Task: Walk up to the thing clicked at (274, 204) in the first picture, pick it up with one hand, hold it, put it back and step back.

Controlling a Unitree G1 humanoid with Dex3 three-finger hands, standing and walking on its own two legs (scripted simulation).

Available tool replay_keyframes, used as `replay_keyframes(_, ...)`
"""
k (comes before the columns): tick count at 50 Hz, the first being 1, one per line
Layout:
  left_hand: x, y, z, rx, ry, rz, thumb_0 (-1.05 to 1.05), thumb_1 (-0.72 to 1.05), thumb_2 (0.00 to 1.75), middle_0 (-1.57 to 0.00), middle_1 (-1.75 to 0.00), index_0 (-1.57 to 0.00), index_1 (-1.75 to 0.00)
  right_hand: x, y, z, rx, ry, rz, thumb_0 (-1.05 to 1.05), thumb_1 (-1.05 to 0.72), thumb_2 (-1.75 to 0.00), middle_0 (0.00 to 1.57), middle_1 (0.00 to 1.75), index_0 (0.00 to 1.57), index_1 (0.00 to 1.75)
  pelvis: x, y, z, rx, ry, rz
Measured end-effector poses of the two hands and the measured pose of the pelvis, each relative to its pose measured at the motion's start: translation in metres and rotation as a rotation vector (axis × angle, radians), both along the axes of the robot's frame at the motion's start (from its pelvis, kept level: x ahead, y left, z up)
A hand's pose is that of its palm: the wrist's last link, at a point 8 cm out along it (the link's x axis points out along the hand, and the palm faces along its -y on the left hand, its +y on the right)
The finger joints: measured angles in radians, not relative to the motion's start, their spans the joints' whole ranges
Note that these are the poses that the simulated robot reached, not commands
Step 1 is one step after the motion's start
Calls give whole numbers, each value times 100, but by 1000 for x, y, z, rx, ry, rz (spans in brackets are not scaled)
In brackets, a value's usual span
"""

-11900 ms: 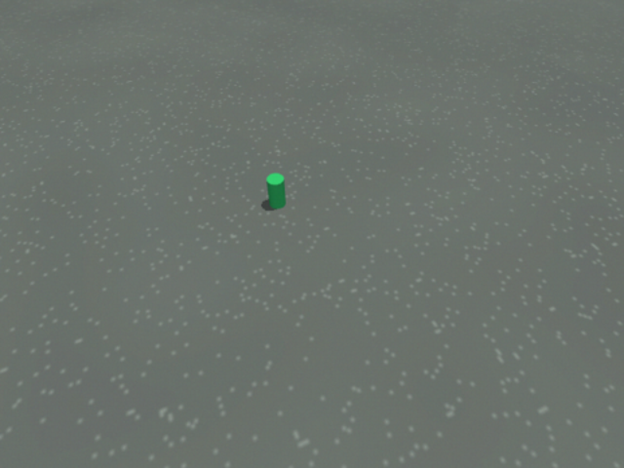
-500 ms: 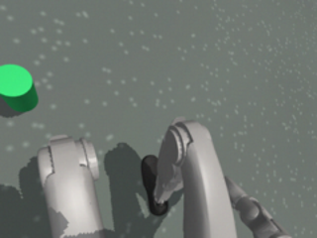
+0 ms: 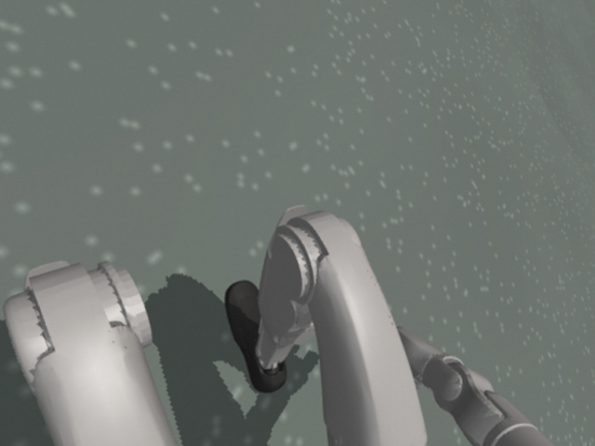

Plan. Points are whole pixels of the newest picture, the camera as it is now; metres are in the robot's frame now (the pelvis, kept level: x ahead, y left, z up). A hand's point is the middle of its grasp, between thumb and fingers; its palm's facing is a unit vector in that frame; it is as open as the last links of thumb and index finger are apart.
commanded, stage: close in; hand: left
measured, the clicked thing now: out of the picture +0.47 +0.28 -0.21
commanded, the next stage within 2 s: rest palm in 0.04 s
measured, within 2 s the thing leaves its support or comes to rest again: leaves its support in 1.26 s
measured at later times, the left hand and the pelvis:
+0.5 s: hand out of the picture +0.45 +0.27 -0.18, palm faces +0.37 -0.93 +0.00, open 13.0 cm; pelvis +0.00 +0.00 +0.00, yaw -2 degrees
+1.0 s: hand out of the picture +0.47 +0.27 -0.18, palm faces +0.39 -0.92 +0.01, open 10.3 cm; pelvis +0.00 +0.00 +0.00, yaw -2 degrees
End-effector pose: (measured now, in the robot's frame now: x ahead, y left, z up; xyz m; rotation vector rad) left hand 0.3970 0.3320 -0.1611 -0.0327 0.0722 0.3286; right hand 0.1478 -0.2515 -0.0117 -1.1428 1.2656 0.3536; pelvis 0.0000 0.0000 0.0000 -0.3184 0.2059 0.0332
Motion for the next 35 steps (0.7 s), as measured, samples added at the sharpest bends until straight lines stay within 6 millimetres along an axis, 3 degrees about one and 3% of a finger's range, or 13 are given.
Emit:
replay_keyframes(8,8,-19,-9,-6,-18,20,-1,-56,12,-5,-12,-7,-10,-11,1,4,-21,28,-8,0,-91,-90,21,31,21,30,0,-1,-1,-5,-13,-14)
replay_keyframes(14,11,-16,-14,20,-17,48,-1,-45,18,-8,-13,-8,-13,-14,0,1,-33,57,-14,0,-90,-91,21,31,21,30,1,0,-1,-11,-9,-20)
replay_keyframes(28,20,-19,-14,21,-24,47,-1,9,47,-34,-35,-32,-37,-4,4,-2,-31,58,-1,0,-88,-90,20,30,21,30,3,0,-1,-16,-2,-25)
replay_keyframes(35,21,-19,-14,20,-17,57,-3,10,51,-47,-48,-45,-50,-2,5,1,-35,54,-1,0,-88,-90,20,30,21,30,2,1,2,-18,1,-28)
